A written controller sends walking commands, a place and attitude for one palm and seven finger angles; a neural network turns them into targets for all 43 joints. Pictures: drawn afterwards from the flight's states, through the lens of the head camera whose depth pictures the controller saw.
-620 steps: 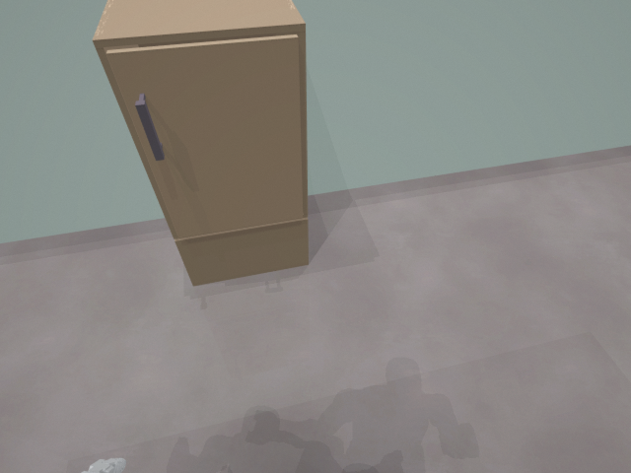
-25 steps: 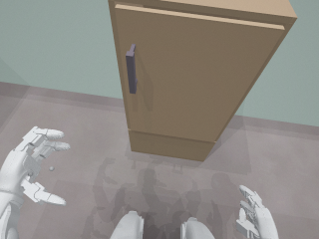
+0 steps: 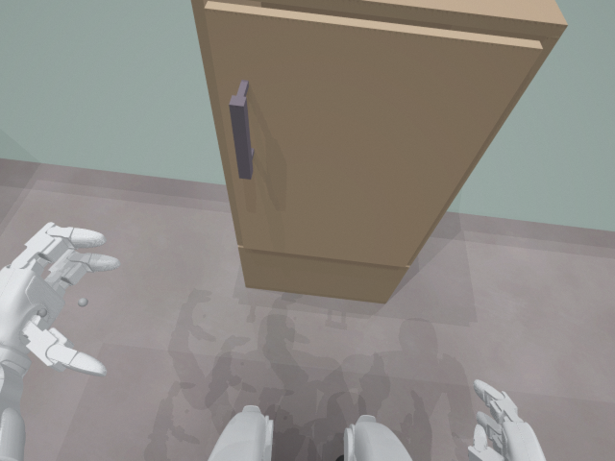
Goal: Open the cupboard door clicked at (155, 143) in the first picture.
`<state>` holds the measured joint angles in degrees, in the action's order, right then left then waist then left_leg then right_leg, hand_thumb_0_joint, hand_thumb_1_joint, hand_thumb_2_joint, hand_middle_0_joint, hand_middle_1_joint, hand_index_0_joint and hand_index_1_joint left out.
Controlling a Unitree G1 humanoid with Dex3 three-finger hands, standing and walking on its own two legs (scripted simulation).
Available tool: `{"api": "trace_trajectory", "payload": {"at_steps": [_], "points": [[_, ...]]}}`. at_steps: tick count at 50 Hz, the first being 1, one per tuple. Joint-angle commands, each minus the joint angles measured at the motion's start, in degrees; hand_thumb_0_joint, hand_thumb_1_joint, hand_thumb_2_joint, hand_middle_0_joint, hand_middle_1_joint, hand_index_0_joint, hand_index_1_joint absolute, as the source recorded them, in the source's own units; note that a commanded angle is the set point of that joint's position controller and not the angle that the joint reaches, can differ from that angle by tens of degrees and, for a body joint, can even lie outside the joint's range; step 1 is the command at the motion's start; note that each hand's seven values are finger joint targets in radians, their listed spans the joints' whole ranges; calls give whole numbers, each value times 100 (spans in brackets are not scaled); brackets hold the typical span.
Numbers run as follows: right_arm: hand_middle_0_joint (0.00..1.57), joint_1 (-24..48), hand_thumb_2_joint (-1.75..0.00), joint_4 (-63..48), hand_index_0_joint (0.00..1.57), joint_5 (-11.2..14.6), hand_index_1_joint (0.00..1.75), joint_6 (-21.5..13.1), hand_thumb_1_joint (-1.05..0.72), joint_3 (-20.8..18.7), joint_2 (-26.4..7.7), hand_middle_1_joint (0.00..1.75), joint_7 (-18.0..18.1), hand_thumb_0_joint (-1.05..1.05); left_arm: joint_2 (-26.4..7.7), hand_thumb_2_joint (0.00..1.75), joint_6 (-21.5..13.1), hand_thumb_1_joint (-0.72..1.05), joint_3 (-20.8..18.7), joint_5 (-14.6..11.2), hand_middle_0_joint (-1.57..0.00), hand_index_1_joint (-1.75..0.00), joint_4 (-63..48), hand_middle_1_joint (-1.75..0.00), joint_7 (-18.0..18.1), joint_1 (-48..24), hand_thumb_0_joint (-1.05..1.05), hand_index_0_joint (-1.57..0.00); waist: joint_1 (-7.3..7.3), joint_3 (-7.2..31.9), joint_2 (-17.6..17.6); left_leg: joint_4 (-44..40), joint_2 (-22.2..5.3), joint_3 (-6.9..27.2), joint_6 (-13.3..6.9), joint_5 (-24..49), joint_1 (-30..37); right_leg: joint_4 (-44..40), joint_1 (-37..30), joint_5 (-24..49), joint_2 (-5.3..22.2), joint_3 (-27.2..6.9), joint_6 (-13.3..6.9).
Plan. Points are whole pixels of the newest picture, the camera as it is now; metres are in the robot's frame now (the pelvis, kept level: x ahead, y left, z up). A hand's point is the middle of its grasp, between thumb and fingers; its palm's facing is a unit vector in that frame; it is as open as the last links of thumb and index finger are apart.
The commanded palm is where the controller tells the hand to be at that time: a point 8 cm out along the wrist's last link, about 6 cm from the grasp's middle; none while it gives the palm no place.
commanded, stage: raise the hand with hooked fingers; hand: left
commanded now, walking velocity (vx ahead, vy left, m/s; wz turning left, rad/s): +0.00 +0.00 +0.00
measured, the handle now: (244, 132) +0.57 +0.13 +0.05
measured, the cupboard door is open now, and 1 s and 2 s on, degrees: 0 0 0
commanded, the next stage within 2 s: move the hooked fingers beside the handle in 0.24 s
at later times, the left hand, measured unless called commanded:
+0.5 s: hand (92, 296) +0.29 +0.27 +0.05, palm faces -0.04 -1.00 -0.03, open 14.0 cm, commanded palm +0.29 +0.31 +0.05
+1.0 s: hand (145, 227) +0.39 +0.24 +0.04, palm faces -0.06 -1.00 -0.02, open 14.0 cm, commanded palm +0.38 +0.28 +0.05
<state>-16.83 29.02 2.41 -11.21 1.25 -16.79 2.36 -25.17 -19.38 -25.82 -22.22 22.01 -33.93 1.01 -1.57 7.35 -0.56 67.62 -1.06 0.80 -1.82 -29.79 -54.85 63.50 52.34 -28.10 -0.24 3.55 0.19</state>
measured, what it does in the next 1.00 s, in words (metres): stands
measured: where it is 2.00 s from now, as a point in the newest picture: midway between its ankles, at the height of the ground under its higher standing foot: outside the picture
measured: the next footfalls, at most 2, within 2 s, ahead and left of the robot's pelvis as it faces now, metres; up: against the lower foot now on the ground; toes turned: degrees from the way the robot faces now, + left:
none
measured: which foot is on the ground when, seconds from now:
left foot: down 0.00-1.00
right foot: down 0.00-1.00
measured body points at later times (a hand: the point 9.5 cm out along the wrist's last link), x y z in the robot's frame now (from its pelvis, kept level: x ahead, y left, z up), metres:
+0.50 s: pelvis +0.00 +0.00 -0.01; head +0.08 +0.02 +0.44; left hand +0.29 +0.32 +0.05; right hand +0.17 -0.25 -0.08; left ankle +0.03 +0.09 -0.65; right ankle +0.03 -0.13 -0.65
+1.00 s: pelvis +0.01 -0.01 +0.00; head +0.12 +0.01 +0.43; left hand +0.39 +0.29 +0.04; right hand +0.10 -0.28 -0.10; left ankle +0.03 +0.09 -0.65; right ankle +0.03 -0.13 -0.65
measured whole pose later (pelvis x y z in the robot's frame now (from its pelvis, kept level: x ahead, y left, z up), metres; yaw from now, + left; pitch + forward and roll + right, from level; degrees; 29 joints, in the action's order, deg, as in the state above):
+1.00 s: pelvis +0.01 -0.01 +0.00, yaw -1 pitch +20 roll -3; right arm -18.0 32.8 2.2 -5.1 1.7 -16.3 2.6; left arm -26.4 -20.3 -23.9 -15.1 41.8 -28.4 -22.3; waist -4.2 7.3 -0.4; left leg 67.9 -1.5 0.3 -1.3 -30.0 -58.0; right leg 64.6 56.2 -28.5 -0.7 2.9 -0.3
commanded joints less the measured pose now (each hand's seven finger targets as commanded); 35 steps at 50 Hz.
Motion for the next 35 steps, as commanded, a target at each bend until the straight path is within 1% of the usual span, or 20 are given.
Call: {"api": "trace_trajectory", "payload": {"at_steps": [1, 2, 3, 6, 9, 10, 13, 17, 19, 20, 21, 23, 25, 27, 28, 31, 32, 33, 34, 35], "points": [[20, 50, -90, -768, 20, 0, 30, -286, -90, -401, -881, 30, 42, 0, -1483, 30, -414, -50, -605, -196, -30, -120, -1120, -120, 27, -756, 0, -30, 114, 1802, -622, -1087, 70, 239, 110, 1849, 1394, -690, -752, 1060, -215, -22, -227], [20, 69, -90, -775, 20, 10, 30, -279, -90, -399, -883, 30, 42, 0, -1442, 30, -403, -50, -566, -196, -30, -120, -1089, -120, 17, -731, 0, -30, 114, 1752, -686, -1114, 65, 256, 119, 1787, 1416, -697, -704, 997, -212, -12, -227], [20, 77, -90, -789, 20, 14, 30, -267, -90, -404, -885, 30, 45, 0, -1418, 30, -385, -50, -544, -197, -30, -120, -1066, -120, 10, -736, 0, -30, 89, 1703, -614, -1120, 73, 244, 106, 1677, 1359, -728, -692, 934, -206, -21, -213], [20, 89, -90, -783, 20, 15, 30, -260, -90, -389, -879, 30, 57, 0, -1440, 30, -365, -50, -512, -190, -30, -120, -1120, -120, -28, -809, 0, -30, 75, 1774, -669, -1088, 77, 225, 89, 1642, 1373, -748, -732, 940, -209, -61, -216], [20, 108, -90, -784, 20, 25, 30, -252, -90, -392, -864, 30, 76, 0, -1400, 30, -364, -50, -518, -206, -30, -120, -1100, -120, -30, -745, 0, -30, 72, 1777, -561, -1065, 81, 221, 69, 1635, 1331, -758, -771, 980, -200, -59, -198], [20, 95, -90, -780, 20, 6, 30, -255, -90, -383, -873, 30, 82, 0, -1470, 30, -371, -50, -578, -233, -30, -120, -1072, -120, -28, -822, 0, -30, 73, 1773, -485, -1008, 81, 236, 68, 1716, 1251, -705, -799, 1042, -228, -58, -226], [20, 129, -90, -786, 20, 20, 30, -234, -90, -370, -863, 30, 79, 0, -1415, 30, -357, -50, -515, -217, -30, -120, -1037, -120, -56, -837, 0, -30, 67, 1730, -618, -1049, 83, 222, 80, 1570, 1286, -750, -736, 931, -207, -69, -204], [20, 157, -90, -799, 20, 21, 30, -222, -90, -363, -853, 30, 92, 0, -1405, 30, -341, -50, -497, -209, -30, -120, -1033, -120, -70, -848, 0, -30, 70, 1734, -582, -1029, 88, 217, 72, 1565, 1265, -754, -779, 954, -210, -94, -210], [20, 156, -90, -755, 20, 23, 30, -221, -90, -353, -857, 30, 108, 0, -1369, 30, -353, -50, -378, -153, -30, -120, -1071, -120, -27, -1189, 0, -30, 6, 1696, -674, -1032, 72, 245, 74, 1479, 1300, -732, -630, 860, -203, -67, -206], [20, 150, -90, -705, 20, 2, 30, -228, -90, -337, -866, 30, 136, 0, -1318, 30, -361, -50, -250, -134, -30, -120, -1055, -120, -12, -1577, 0, -30, -85, 1624, -695, -950, 67, 255, 62, 1400, 1259, -693, -489, 803, -219, -72, -223], [20, 119, -90, -648, 20, 11, 30, -215, -90, -330, -876, 30, 151, 0, -1413, 30, -353, -50, -309, -96, -30, -120, -926, -120, 21, -1799, 0, -30, -92, 1645, -613, -977, 55, 277, 74, 1267, 1234, -700, -470, 689, -209, -77, -208], [20, 134, -90, -632, 20, 28, 30, -226, -90, -325, -874, 30, 185, 0, -1170, 30, -349, -50, -23, -37, -30, -120, -852, -120, 48, -2050, 0, -30, -132, 1618, -691, -1041, 62, 323, 78, 1060, 1309, -709, -317, 537, -183, -66, -211], [20, 88, -90, -584, 20, 24, 30, -207, -90, -329, -916, 30, 215, 0, -1346, 30, -312, -50, -86, 42, -30, -120, -664, -120, 109, -2261, 0, -30, -124, 1616, -619, -1049, 59, 333, 72, 1036, 1282, -712, -322, 512, -184, -71, -237], [20, 89, -90, -591, 20, 32, 30, -166, -90, -316, -891, 30, 204, 0, -1241, 30, -256, -50, 81, 159, -30, -120, -652, -120, 168, -2459, 0, -30, -105, 1798, -757, -1124, 59, 347, 90, 1145, 1467, -710, -329, 599, -150, -56, -229], [20, 62, -90, -566, 20, 32, 30, -149, -90, -332, -890, 30, 203, 0, -1271, 30, -241, -50, 68, 195, -30, -120, -665, -120, 221, -2515, 0, -30, -101, 1902, -749, -1130, 44, 356, 100, 1213, 1563, -710, -326, 650, -143, -49, -221], [20, 12, -90, -539, 20, 9, 30, -30, -90, -295, -892, 30, 192, 0, -1562, 30, -170, -50, -239, 265, -30, -120, -186, -120, 368, -2578, 0, -30, -52, 1864, -424, -1090, 42, 289, 74, 1260, 1258, -727, -539, 709, -160, -88, -207], [20, 37, -90, -537, 20, 10, 30, 6, -90, -291, -880, 30, 186, 0, -1542, 30, -190, -50, -182, 307, -30, -120, -144, -120, 407, -2780, 0, -30, -57, 1851, -555, -1084, 49, 260, 77, 1218, 1209, -721, -548, 687, -143, -115, -203], [20, 37, -90, -540, 20, 8, 30, 34, -90, -282, -857, 30, 171, 0, -1498, 30, -192, -50, -181, 305, -30, -120, -27, -120, 453, -2859, 0, -30, -54, 1813, -477, -1090, 56, 249, 71, 1165, 1142, -736, -598, 660, -146, -119, -196], [20, 10, -90, -531, 20, 4, 30, 68, -90, -292, -872, 30, 170, 0, -1564, 30, -195, -50, -248, 334, -30, -120, 120, -120, 483, -2848, 0, -30, -59, 1829, -437, -1068, 55, 214, 57, 1147, 1082, -758, -627, 660, -146, -151, -188], [20, -39, -90, -514, 20, -3, 30, 93, -90, -294, -889, 30, 172, 0, -1737, 30, -244, -50, -392, 330, -30, -120, 190, -120, 496, -2947, 0, -30, -25, 1921, -373, -1030, 48, 216, 53, 1295, 1072, -720, -742, 789, -159, -160, -208]]}}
